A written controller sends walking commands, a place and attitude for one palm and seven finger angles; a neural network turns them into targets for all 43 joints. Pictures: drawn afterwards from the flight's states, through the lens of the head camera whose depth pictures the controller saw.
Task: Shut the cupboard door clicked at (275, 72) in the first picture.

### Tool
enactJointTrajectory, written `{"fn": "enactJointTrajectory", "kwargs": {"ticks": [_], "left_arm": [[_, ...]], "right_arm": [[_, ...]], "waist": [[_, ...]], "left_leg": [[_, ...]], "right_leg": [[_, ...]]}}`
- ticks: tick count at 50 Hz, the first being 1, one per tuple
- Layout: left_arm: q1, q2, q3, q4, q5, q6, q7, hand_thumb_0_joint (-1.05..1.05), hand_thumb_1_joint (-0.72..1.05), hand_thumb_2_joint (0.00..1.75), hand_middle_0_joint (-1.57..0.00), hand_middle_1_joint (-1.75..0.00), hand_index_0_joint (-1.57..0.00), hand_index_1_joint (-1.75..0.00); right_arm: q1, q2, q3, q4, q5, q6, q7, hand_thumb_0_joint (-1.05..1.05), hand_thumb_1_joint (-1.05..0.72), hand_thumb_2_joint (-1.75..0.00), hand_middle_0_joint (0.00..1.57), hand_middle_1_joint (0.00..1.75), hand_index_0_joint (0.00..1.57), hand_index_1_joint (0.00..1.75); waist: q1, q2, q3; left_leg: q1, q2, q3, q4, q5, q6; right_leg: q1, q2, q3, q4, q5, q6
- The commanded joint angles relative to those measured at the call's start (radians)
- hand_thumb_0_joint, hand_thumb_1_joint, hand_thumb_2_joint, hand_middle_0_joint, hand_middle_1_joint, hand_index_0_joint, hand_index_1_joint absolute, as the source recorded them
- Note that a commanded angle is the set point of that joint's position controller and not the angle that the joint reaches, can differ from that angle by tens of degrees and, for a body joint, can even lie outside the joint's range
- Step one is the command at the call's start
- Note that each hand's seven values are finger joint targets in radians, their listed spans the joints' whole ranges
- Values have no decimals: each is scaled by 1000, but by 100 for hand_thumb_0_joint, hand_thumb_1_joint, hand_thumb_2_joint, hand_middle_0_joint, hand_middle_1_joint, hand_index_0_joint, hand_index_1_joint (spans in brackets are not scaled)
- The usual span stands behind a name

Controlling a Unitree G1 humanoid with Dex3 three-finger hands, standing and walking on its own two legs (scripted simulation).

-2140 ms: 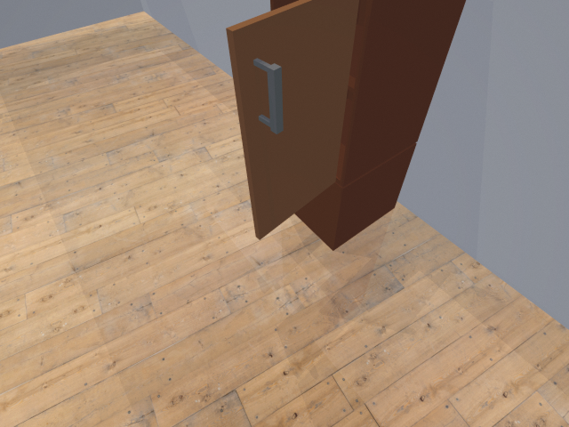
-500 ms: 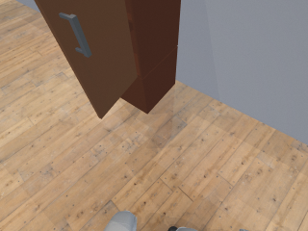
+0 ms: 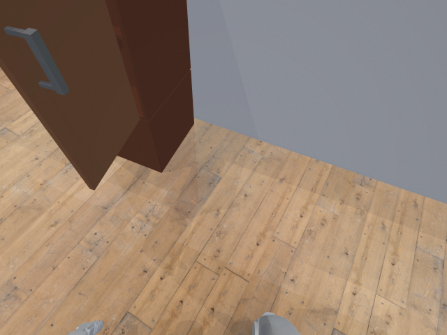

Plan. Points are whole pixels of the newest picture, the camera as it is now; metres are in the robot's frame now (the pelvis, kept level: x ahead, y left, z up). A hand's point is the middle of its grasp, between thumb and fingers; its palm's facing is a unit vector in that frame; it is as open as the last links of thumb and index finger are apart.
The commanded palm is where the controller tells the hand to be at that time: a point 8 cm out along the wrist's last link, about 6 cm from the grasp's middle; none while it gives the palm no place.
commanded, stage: walk around to get in front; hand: left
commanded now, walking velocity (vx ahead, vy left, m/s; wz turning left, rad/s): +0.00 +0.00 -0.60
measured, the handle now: (39, 62) +0.56 +0.43 +0.12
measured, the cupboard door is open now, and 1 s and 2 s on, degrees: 97 97 97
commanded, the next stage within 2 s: none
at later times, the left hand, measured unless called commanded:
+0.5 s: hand (157, 312) +0.17 +0.15 -0.18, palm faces -0.31 -0.93 -0.21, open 7.4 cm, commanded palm none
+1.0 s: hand (200, 308) +0.18 +0.06 -0.16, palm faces -0.58 -0.77 -0.26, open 7.4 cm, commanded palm none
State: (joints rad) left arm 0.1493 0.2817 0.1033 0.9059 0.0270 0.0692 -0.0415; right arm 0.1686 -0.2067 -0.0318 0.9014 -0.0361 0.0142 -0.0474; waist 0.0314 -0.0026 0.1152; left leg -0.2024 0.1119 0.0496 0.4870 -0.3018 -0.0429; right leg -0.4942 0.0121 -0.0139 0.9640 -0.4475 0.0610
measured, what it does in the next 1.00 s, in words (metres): steps on the spot, turning right: right foot, then left foot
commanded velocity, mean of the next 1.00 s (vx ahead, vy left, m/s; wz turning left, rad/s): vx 0.00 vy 0.00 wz -0.60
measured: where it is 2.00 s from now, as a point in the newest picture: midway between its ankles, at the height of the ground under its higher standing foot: outside the picture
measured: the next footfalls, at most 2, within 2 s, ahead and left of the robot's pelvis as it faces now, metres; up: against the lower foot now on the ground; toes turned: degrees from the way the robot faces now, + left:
right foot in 0.12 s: +0.04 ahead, -0.14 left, +0.00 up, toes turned -8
left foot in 0.44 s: +0.09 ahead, +0.10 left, +0.00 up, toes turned -14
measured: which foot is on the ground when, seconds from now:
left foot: down 0.00-0.10, up 0.12-0.42, down 0.44-0.74, up 0.76-1.00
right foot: up 0.00-0.10, down 0.12-0.42, up 0.44-0.72, down 0.74-1.00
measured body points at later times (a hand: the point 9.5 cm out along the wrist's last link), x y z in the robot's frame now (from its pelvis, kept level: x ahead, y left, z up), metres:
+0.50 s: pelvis +0.01 -0.01 -0.01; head +0.07 -0.01 +0.43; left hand +0.18 +0.20 -0.16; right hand +0.00 -0.28 -0.14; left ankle +0.05 +0.11 -0.74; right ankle -0.03 -0.13 -0.71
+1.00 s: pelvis +0.00 -0.06 +0.00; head +0.04 -0.11 +0.44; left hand +0.21 +0.10 -0.14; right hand -0.08 -0.33 -0.15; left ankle +0.08 +0.07 -0.69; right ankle -0.05 -0.14 -0.74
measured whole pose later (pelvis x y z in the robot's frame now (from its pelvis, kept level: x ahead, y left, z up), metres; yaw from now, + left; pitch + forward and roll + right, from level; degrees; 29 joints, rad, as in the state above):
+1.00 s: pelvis +0.00 -0.06 +0.00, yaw -38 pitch +2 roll +2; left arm 0.18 0.22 0.06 0.92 0.03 0.04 0.00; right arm 0.12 -0.24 -0.06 0.89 -0.01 0.05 -0.02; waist 0.01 -0.01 0.11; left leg -0.45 0.05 0.04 0.91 -0.42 -0.09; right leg -0.29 0.04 0.08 0.51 -0.25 -0.05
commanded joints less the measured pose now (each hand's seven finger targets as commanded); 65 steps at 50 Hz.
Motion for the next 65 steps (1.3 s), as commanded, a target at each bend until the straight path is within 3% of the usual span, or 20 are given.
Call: {"fn": "enactJointTrajectory", "kwargs": {"ticks": [1,4,5,6,8,19,20,21,23,28,34,35,37,39,44,53,54,56,58,65], "left_arm": [[-42,30,-5,-82,-9,-35,-10,0,90,90,-20,-30,-20,-30],[115,109,13,-34,-8,-51,0,0,90,90,-20,-30,-20,-30],[183,245,41,-17,6,-61,21,0,90,90,-20,-30,-20,-30],[244,281,46,5,-10,-58,41,0,90,90,-20,-30,-20,-30],[112,208,34,-26,-6,-46,55,0,90,90,-20,-30,-20,-30],[-27,154,16,-71,-7,-35,49,0,90,90,-20,-30,-20,-30],[-39,112,6,-85,-15,-30,46,0,90,90,-20,-30,-20,-30],[-11,42,-8,-102,-27,-26,36,0,90,90,-20,-30,-20,-30],[-60,86,-1,-123,-13,-32,24,0,90,90,-20,-30,-20,-30],[-40,29,0,-90,-6,-18,-4,0,90,90,-20,-30,-20,-30],[-24,30,-10,-81,-11,-40,-3,0,90,90,-20,-30,-20,-30],[39,59,-1,-62,-9,-45,1,0,90,90,-20,-30,-20,-30],[178,258,40,-15,0,-57,34,0,90,90,-20,-30,-20,-30],[150,219,33,-22,-11,-51,53,0,90,90,-20,-30,-20,-30],[21,144,12,-63,-5,-56,59,0,90,90,-20,-30,-20,-30],[25,143,20,-46,-5,-45,56,0,90,90,-20,-30,-20,-30],[-3,129,16,-54,-11,-42,54,0,90,90,-20,-30,-20,-30],[12,36,-5,-93,-28,-38,35,0,90,90,-20,-30,-20,-30],[-5,78,7,-107,-10,-43,22,0,90,90,-20,-30,-20,-30],[-45,16,-5,-92,-7,-22,-7,0,90,90,-20,-30,-20,-30]], "right_arm": [[75,-241,-67,-45,0,-13,0,0,-90,-90,20,30,20,30],[32,-232,-71,-69,16,-8,12,0,-90,-90,20,30,20,30],[9,-133,-51,-116,31,-7,18,0,-90,-90,20,30,20,30],[-60,-144,-38,-141,32,5,9,0,-90,-90,20,30,20,30],[-54,-137,-42,-121,34,13,13,0,-90,-90,20,30,20,30],[93,-118,-37,-45,36,-2,13,0,-90,-90,20,30,20,30],[137,-163,-43,-31,30,-12,5,0,-90,-90,20,30,20,30],[148,-268,-62,-34,12,-23,2,0,-90,-90,20,30,20,30],[121,-283,-59,-63,3,-22,-6,0,-90,-90,20,30,20,30],[46,-206,-44,-73,-5,-24,-6,0,-90,-90,20,30,20,30],[113,-248,-69,-40,5,-12,15,0,-90,-90,20,30,20,30],[89,-240,-70,-51,12,-9,17,0,-90,-90,20,30,20,30],[-22,-115,-39,-136,28,-2,24,0,-90,-90,20,30,20,30],[-33,-124,-38,-122,34,17,15,0,-90,-90,20,30,20,30],[-14,-108,-43,-74,26,26,29,0,-90,-90,20,30,20,30],[16,-107,-42,-70,41,3,12,0,-90,-90,20,30,20,30],[66,-123,-44,-50,39,-5,6,0,-90,-90,20,30,20,30],[111,-279,-69,-55,12,-19,-2,0,-90,-90,20,30,20,30],[63,-260,-56,-93,3,-16,-8,0,-90,-90,20,30,20,30],[75,-214,-52,-74,-3,-17,-1,0,-90,-90,20,30,20,30]], "waist": [[-66,251,-166],[23,113,-213],[52,-283,-236],[101,-323,-240],[34,-235,-147],[-71,-146,-184],[-91,-36,-190],[-85,284,-194],[-75,173,-142],[-33,220,-126],[-52,219,-193],[-16,168,-201],[67,-338,-197],[50,-234,-157],[-26,-139,-167],[-43,-150,-197],[-73,-118,-206],[-79,329,-200],[-53,124,-137],[-56,225,-162]], "left_leg": [[129,187,-14,-13,638,127],[-70,139,61,233,435,34],[-362,-21,147,510,-140,-36],[-399,-37,-11,662,-398,-29],[-405,6,-67,708,-282,-22],[5,-80,0,45,21,-15],[121,3,-75,-98,34,11],[200,269,-381,-229,48,106],[44,407,-418,-223,215,241],[66,212,-43,-115,483,152],[96,217,63,28,512,91],[16,195,82,121,429,53],[-399,-29,117,543,-365,-44],[-432,14,-42,681,-300,-29],[-304,-26,-19,568,-109,-46],[-74,-90,-31,85,-26,-19],[57,-66,-25,-47,63,-10],[216,350,-439,-236,201,159],[49,394,-369,-197,322,249],[112,204,-9,-77,558,145]], "right_leg": [[106,16,-97,-231,23,-24],[453,-47,-22,-523,418,-77],[629,-346,412,-602,787,-193],[560,-430,484,-576,958,-295],[398,-346,426,-611,569,-300],[184,-164,355,-514,455,-179],[72,-93,299,-437,334,-128],[-99,54,144,-204,13,-59],[-73,-12,96,141,-153,-29],[-36,-34,-21,71,-44,-2],[207,4,-114,-376,120,-38],[337,-11,-89,-510,265,-57],[541,-408,443,-610,893,-238],[446,-375,381,-609,681,-296],[325,-228,272,-595,616,-241],[285,-183,407,-521,609,-205],[199,-147,373,-482,546,-161],[-102,68,96,-117,-132,-38],[-65,-24,77,150,-130,-19],[23,-27,-55,-52,-23,-6]]}}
